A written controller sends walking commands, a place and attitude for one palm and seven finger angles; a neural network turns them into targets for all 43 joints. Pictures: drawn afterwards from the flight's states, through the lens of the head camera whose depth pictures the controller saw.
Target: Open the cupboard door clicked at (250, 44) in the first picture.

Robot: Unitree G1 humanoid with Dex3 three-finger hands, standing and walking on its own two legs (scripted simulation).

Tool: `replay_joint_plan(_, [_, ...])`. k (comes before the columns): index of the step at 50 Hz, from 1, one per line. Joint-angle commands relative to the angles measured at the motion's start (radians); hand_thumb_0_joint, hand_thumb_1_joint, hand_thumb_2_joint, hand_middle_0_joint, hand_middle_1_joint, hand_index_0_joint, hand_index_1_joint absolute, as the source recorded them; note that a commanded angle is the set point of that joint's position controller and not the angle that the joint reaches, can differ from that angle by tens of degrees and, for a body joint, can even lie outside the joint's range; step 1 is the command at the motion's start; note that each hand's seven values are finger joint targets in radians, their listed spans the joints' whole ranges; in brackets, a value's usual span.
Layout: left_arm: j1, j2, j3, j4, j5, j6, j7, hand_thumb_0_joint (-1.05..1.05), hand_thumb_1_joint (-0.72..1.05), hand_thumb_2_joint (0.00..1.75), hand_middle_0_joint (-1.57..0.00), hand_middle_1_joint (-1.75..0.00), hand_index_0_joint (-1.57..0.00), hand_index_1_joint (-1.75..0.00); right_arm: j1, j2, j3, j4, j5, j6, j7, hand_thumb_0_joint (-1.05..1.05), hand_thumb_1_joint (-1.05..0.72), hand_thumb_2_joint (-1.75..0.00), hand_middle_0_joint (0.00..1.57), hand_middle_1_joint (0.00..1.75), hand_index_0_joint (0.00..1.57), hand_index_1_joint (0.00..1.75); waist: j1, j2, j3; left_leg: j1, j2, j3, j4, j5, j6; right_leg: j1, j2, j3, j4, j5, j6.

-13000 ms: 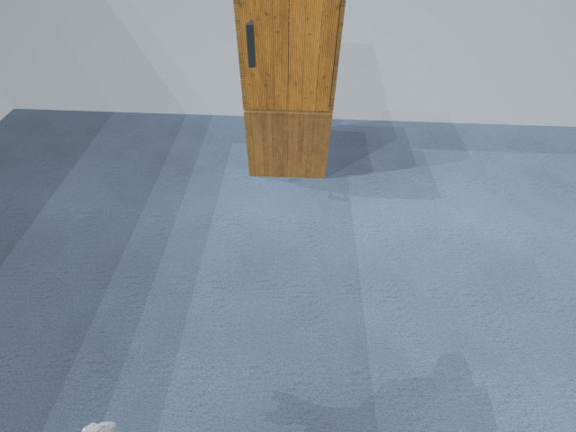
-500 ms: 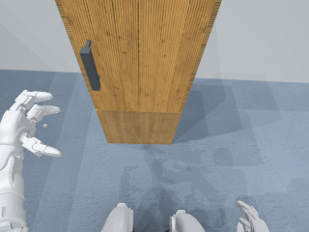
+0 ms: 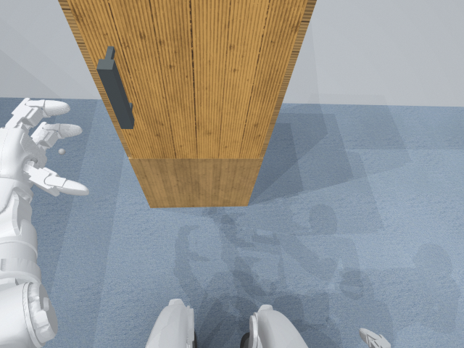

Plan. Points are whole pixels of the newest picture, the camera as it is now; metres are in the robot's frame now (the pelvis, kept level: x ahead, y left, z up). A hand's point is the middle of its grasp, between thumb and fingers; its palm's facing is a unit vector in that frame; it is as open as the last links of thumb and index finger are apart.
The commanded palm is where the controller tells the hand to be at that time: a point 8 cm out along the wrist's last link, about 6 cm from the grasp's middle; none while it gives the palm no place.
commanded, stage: move the hooked fingers beside the handle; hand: left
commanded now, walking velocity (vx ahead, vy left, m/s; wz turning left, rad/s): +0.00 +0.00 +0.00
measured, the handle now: (119, 90) +0.58 +0.22 +0.04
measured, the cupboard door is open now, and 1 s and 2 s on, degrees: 0 0 0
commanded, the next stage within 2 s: slide the fingers in behind the handle in 1.44 s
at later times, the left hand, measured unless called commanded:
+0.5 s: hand (70, 117) +0.49 +0.28 +0.05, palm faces +0.04 -1.00 -0.02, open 14.0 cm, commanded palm +0.48 +0.32 +0.05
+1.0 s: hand (71, 108) +0.52 +0.29 +0.05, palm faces +0.06 -1.00 -0.03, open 14.0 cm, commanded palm +0.50 +0.32 +0.04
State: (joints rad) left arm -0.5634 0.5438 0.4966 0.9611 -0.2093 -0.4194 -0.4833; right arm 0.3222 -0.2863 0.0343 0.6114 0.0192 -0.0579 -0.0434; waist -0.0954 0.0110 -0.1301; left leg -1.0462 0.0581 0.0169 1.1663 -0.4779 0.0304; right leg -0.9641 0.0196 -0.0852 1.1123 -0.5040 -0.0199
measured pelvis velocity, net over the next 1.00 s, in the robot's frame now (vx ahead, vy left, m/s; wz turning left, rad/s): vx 0.00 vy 0.01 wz -0.04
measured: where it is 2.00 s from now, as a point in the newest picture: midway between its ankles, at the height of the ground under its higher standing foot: outside the picture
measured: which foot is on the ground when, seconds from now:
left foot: down 0.00-1.00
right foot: down 0.00-1.00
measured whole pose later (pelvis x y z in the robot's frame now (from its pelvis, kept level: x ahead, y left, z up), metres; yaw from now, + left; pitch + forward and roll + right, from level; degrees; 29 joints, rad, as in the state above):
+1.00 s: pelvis +0.00 +0.01 -0.02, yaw -2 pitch +28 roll -6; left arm -0.89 0.76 0.58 1.17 -0.09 -0.36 -0.44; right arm 0.38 -0.28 0.07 0.61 -0.01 0.06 -0.01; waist -0.20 0.03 -0.11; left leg -1.23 0.08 0.00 1.24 -0.50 0.05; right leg -1.13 0.04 -0.09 1.14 -0.50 0.00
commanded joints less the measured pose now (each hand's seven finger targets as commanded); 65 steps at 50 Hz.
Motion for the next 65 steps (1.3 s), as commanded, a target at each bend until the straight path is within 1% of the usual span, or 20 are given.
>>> replay_joint_plan(1, [-0.420, 0.309, 0.037, -0.136, -0.006, -0.074, 0.007, 0.00, -0.50, 0.30, -0.30, -1.20, -0.30, -1.20, 0.112, -0.184, -0.071, -0.060, -0.003, -0.007, -0.015, 0.00, -0.90, -0.90, 0.20, 0.30, 0.20, 0.30, -0.013, 0.139, -0.389, 0.368, -0.019, -0.079, -0.130, 0.288, 0.000, 0.048, 0.023, 0.054, -0.130, 0.212, -0.007])
replay_joint_plan(6, [-0.465, 0.372, 0.070, -0.100, 0.013, -0.079, 0.016, 0.00, -0.50, 0.30, -0.30, -1.20, -0.30, -1.20, 0.131, -0.191, -0.068, -0.056, -0.009, 0.014, -0.012, 0.00, -0.90, -0.90, 0.20, 0.30, 0.20, 0.30, -0.010, 0.150, -0.454, 0.370, -0.019, -0.079, -0.110, 0.316, 0.001, 0.056, 0.025, 0.058, -0.115, 0.233, -0.005])
replay_joint_plan(8, [-0.485, 0.368, 0.058, -0.078, 0.018, -0.074, 0.017, 0.00, -0.50, 0.30, -0.30, -1.20, -0.30, -1.20, 0.132, -0.189, -0.065, -0.055, -0.008, 0.023, -0.010, 0.00, -0.90, -0.90, 0.20, 0.30, 0.20, 0.30, -0.023, 0.146, -0.437, 0.354, -0.019, -0.078, -0.105, 0.314, 0.003, 0.050, 0.026, 0.058, -0.116, 0.236, -0.003])
replay_joint_plan(12, [-0.543, 0.436, 0.089, -0.027, 0.031, -0.059, 0.019, 0.00, -0.50, 0.30, -0.30, -1.20, -0.30, -1.20, 0.146, -0.200, -0.059, -0.051, -0.009, 0.039, -0.012, 0.00, -0.90, -0.90, 0.20, 0.30, 0.20, 0.30, -0.038, 0.121, -0.431, 0.293, -0.016, -0.076, -0.089, 0.286, 0.010, 0.055, 0.028, 0.064, -0.113, 0.225, 0.002])
replay_joint_plan(15, [-0.597, 0.442, 0.077, -0.039, 0.042, -0.064, 0.016, 0.00, -0.50, 0.30, -0.30, -1.20, -0.30, -1.20, 0.156, -0.199, -0.057, -0.048, -0.013, 0.043, -0.010, 0.00, -0.90, -0.90, 0.20, 0.30, 0.20, 0.30, -0.046, 0.178, -0.456, 0.327, -0.013, -0.085, -0.079, 0.308, 0.009, 0.018, 0.030, 0.059, -0.100, 0.224, -0.004])
replay_joint_plan(23, [-0.696, 0.495, 0.061, 0.059, 0.074, -0.026, 0.014, 0.00, -0.50, 0.30, -0.30, -1.20, -0.30, -1.20, 0.187, -0.213, -0.044, -0.034, -0.017, 0.066, -0.010, 0.00, -0.90, -0.90, 0.20, 0.30, 0.20, 0.30, -0.085, 0.187, -0.449, 0.284, -0.005, -0.099, -0.053, 0.290, 0.011, -0.040, 0.034, 0.054, -0.091, 0.195, 0.001])
replay_joint_plan(26, [-0.744, 0.529, 0.078, 0.027, 0.080, -0.027, 0.020, 0.00, -0.50, 0.30, -0.30, -1.20, -0.30, -1.20, 0.205, -0.220, -0.044, -0.028, -0.024, 0.072, -0.007, 0.00, -0.90, -0.90, 0.20, 0.30, 0.20, 0.30, -0.085, 0.251, -0.510, 0.353, 0.000, -0.116, -0.045, 0.341, 0.004, -0.082, 0.035, 0.045, -0.078, 0.208, -0.003])
replay_joint_plan(29, [-0.785, 0.554, 0.083, 0.068, 0.089, -0.007, 0.025, 0.00, -0.50, 0.30, -0.30, -1.20, -0.30, -1.20, 0.215, -0.223, -0.037, -0.025, -0.024, 0.079, -0.009, 0.00, -0.90, -0.90, 0.20, 0.30, 0.20, 0.30, -0.105, 0.207, -0.483, 0.301, 0.002, -0.117, -0.030, 0.328, 0.010, -0.081, 0.036, 0.045, -0.077, 0.207, 0.003])
replay_joint_plan(31, [-0.821, 0.582, 0.084, 0.053, 0.107, -0.004, 0.030, 0.00, -0.50, 0.30, -0.30, -1.20, -0.30, -1.20, 0.224, -0.226, -0.032, -0.025, -0.028, 0.085, -0.007, 0.00, -0.90, -0.90, 0.20, 0.30, 0.20, 0.30, -0.105, 0.270, -0.510, 0.343, 0.006, -0.128, -0.029, 0.367, 0.003, -0.112, 0.037, 0.037, -0.062, 0.219, -0.003])
replay_joint_plan(32, [-0.824, 0.572, 0.076, 0.058, 0.116, 0.001, 0.034, 0.00, -0.50, 0.30, -0.30, -1.20, -0.30, -1.20, 0.232, -0.225, -0.035, -0.024, -0.030, 0.088, -0.004, 0.00, -0.90, -0.90, 0.20, 0.30, 0.20, 0.30, -0.110, 0.268, -0.522, 0.366, 0.008, -0.135, -0.030, 0.373, 0.001, -0.128, 0.038, 0.032, -0.064, 0.214, -0.002])
replay_joint_plan(37, [-0.710, 0.582, 0.114, 0.021, 0.107, 0.010, 0.032, 0.00, -0.50, 0.30, -0.30, -1.20, -0.30, -1.20, 0.244, -0.224, -0.040, -0.043, -0.034, 0.109, 0.009, 0.00, -0.90, -0.90, 0.20, 0.30, 0.20, 0.30, -0.070, 0.281, -0.580, 0.420, 0.012, -0.136, -0.040, 0.468, -0.008, -0.089, 0.040, 0.025, -0.063, 0.268, -0.003])
replay_joint_plan(40, [-0.682, 0.573, 0.128, 0.029, 0.095, 0.019, 0.033, 0.00, -0.50, 0.30, -0.30, -1.20, -0.30, -1.20, 0.242, -0.220, -0.041, -0.047, -0.030, 0.115, 0.013, 0.00, -0.90, -0.90, 0.20, 0.30, 0.20, 0.30, -0.078, 0.212, -0.528, 0.367, 0.010, -0.126, -0.044, 0.433, 0.004, -0.060, 0.046, 0.027, -0.075, 0.274, -0.001])
replay_joint_plan(46, [-0.709, 0.580, 0.134, -0.021, 0.102, -0.018, 0.050, 0.00, -0.50, 0.30, -0.30, -1.20, -0.30, -1.20, 0.241, -0.215, -0.046, -0.037, -0.032, 0.114, 0.017, 0.00, -0.90, -0.90, 0.20, 0.30, 0.20, 0.30, -0.079, 0.251, -0.531, 0.392, 0.009, -0.123, -0.049, 0.427, -0.001, -0.061, 0.048, 0.030, -0.082, 0.263, -0.003])
replay_joint_plan(49, [-0.722, 0.510, 0.083, -0.019, 0.094, -0.024, 0.041, 0.00, -0.50, 0.30, -0.30, -1.20, -0.30, -1.20, 0.241, -0.212, -0.048, -0.019, -0.033, 0.117, 0.017, 0.00, -0.90, -0.90, 0.20, 0.30, 0.20, 0.30, -0.096, 0.264, -0.510, 0.439, 0.013, -0.136, -0.058, 0.432, -0.007, -0.103, 0.047, 0.022, -0.091, 0.247, -0.004])
replay_joint_plan(51, [-0.694, 0.501, 0.081, -0.021, 0.088, -0.023, 0.033, 0.00, -0.50, 0.30, -0.30, -1.20, -0.30, -1.20, 0.244, -0.214, -0.050, -0.019, -0.033, 0.120, 0.017, 0.00, -0.90, -0.90, 0.20, 0.30, 0.20, 0.30, -0.083, 0.290, -0.532, 0.490, 0.015, -0.146, -0.064, 0.481, -0.014, -0.116, 0.046, 0.017, -0.090, 0.254, -0.008])
replay_joint_plan(52, [-0.699, 0.449, 0.044, -0.010, 0.084, -0.017, 0.028, 0.00, -0.50, 0.30, -0.30, -1.20, -0.30, -1.20, 0.239, -0.209, -0.051, -0.016, -0.032, 0.121, 0.018, 0.00, -0.90, -0.90, 0.20, 0.30, 0.20, 0.30, -0.098, 0.278, -0.516, 0.494, 0.015, -0.150, -0.066, 0.475, -0.014, -0.133, 0.045, 0.014, -0.095, 0.250, -0.006])
replay_joint_plan(54, [-0.685, 0.447, 0.044, 0.020, 0.079, -0.002, 0.030, 0.00, -0.50, 0.30, -0.30, -1.20, -0.30, -1.20, 0.235, -0.211, -0.050, -0.016, -0.030, 0.125, 0.014, 0.00, -0.90, -0.90, 0.20, 0.30, 0.20, 0.30, -0.099, 0.243, -0.470, 0.451, 0.012, -0.140, -0.072, 0.433, -0.008, -0.116, 0.044, 0.017, -0.107, 0.243, -0.003])
replay_joint_plan(55, [-0.696, 0.441, 0.041, 0.000, 0.077, -0.007, 0.032, 0.00, -0.50, 0.30, -0.30, -1.20, -0.30, -1.20, 0.237, -0.209, -0.049, -0.018, -0.031, 0.123, 0.014, 0.00, -0.90, -0.90, 0.20, 0.30, 0.20, 0.30, -0.093, 0.273, -0.486, 0.473, 0.011, -0.144, -0.068, 0.467, -0.010, -0.126, 0.043, 0.014, -0.096, 0.252, -0.009])
replay_joint_plan(58, [-0.687, 0.482, 0.077, -0.007, 0.083, -0.014, 0.052, 0.00, -0.50, 0.30, -0.30, -1.20, -0.30, -1.20, 0.232, -0.210, -0.051, -0.025, -0.034, 0.126, 0.014, 0.00, -0.90, -0.90, 0.20, 0.30, 0.20, 0.30, -0.083, 0.243, -0.499, 0.459, 0.009, -0.141, -0.067, 0.472, -0.012, -0.096, 0.043, 0.017, -0.096, 0.264, -0.006])
replay_joint_plan(65, [-0.729, 0.452, 0.050, -0.030, 0.093, -0.051, 0.077, 0.00, -0.50, 0.30, -0.30, -1.20, -0.30, -1.20, 0.220, -0.203, -0.048, -0.031, -0.035, 0.126, 0.017, 0.00, -0.90, -0.90, 0.20, 0.30, 0.20, 0.30, -0.091, 0.260, -0.500, 0.470, 0.008, -0.139, -0.062, 0.462, -0.012, -0.103, 0.044, 0.021, -0.087, 0.256, -0.009])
